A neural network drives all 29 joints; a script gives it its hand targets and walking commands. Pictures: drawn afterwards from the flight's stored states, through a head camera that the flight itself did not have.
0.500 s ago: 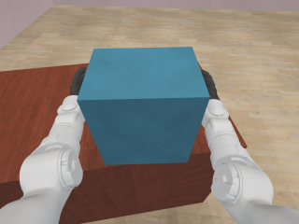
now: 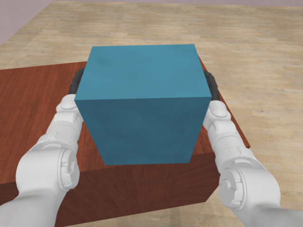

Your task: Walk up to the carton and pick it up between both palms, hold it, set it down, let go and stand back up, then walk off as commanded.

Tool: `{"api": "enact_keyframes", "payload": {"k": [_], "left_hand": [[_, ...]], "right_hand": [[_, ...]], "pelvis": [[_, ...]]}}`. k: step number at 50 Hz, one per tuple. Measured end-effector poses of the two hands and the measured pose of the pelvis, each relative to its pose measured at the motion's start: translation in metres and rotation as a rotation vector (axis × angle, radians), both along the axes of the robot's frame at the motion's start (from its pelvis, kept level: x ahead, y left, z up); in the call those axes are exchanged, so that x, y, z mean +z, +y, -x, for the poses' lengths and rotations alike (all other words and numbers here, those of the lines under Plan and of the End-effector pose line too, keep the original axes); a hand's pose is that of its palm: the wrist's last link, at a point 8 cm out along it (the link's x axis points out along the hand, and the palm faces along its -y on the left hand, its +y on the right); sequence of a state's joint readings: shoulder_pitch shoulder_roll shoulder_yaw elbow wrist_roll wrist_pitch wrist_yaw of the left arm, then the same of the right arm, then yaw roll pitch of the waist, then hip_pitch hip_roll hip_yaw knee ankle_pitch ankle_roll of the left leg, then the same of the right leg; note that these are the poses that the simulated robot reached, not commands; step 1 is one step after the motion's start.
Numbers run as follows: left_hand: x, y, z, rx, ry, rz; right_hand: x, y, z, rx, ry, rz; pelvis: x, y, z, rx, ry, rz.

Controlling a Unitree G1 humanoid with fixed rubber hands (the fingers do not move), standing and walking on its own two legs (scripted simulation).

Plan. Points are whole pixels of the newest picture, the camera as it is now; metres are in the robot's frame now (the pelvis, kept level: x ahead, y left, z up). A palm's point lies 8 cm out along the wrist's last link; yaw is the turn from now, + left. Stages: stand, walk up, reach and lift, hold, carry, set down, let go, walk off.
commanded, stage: set down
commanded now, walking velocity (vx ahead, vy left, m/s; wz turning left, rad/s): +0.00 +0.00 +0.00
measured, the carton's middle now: (145, 110) +0.42 +0.02 +0.07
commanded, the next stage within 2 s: none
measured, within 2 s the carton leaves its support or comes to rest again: neither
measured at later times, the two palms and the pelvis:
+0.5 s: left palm (75, 107) +0.42 +0.20 +0.10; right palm (221, 106) +0.40 -0.19 +0.09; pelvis -0.01 -0.01 -0.01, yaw +0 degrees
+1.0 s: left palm (66, 131) +0.35 +0.22 +0.09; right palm (231, 131) +0.33 -0.20 +0.08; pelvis -0.04 -0.01 -0.01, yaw +0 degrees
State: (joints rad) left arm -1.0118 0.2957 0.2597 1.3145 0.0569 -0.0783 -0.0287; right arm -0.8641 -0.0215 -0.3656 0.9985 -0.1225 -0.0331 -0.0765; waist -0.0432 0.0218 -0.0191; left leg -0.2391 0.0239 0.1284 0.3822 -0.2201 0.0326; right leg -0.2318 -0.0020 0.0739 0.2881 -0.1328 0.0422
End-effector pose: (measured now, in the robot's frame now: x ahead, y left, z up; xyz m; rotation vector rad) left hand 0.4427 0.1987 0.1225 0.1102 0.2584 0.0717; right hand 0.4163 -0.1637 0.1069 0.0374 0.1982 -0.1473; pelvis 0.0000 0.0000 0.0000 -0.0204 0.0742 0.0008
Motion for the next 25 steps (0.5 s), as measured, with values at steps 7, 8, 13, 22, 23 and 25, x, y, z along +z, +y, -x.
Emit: {"api": "enact_keyframes", "payload": {"k": [7, 8, 13, 22, 23, 25], "left_hand": [[-0.006, 0.002, -0.001, 0.016, 0.033, -0.029], [-0.007, 0.002, 0.000, 0.014, 0.036, -0.030], [-0.012, 0.001, 0.002, 0.007, 0.037, -0.033], [-0.016, 0.003, 0.016, -0.007, 0.022, -0.029], [-0.017, 0.004, 0.019, -0.009, 0.019, -0.029], [-0.020, 0.006, 0.024, -0.010, 0.022, -0.029]], "right_hand": [[-0.019, -0.005, 0.001, 0.006, 0.073, -0.012], [-0.021, -0.006, 0.002, 0.003, 0.078, -0.016], [-0.025, -0.012, 0.004, -0.007, 0.064, -0.024], [-0.015, -0.025, 0.011, -0.016, 0.027, -0.006], [-0.014, -0.026, 0.012, -0.018, 0.025, -0.007], [-0.012, -0.027, 0.014, -0.019, 0.022, -0.005]], "pelvis": [[-0.003, -0.004, 0.001, -0.001, 0.086, -0.006], [-0.004, -0.004, 0.001, -0.001, 0.090, -0.007], [-0.006, -0.006, 0.005, 0.000, 0.105, -0.010], [-0.007, -0.006, 0.012, 0.000, 0.095, -0.011], [-0.007, -0.006, 0.013, 0.000, 0.094, -0.012], [-0.007, -0.007, 0.015, 0.001, 0.092, -0.012]]}}
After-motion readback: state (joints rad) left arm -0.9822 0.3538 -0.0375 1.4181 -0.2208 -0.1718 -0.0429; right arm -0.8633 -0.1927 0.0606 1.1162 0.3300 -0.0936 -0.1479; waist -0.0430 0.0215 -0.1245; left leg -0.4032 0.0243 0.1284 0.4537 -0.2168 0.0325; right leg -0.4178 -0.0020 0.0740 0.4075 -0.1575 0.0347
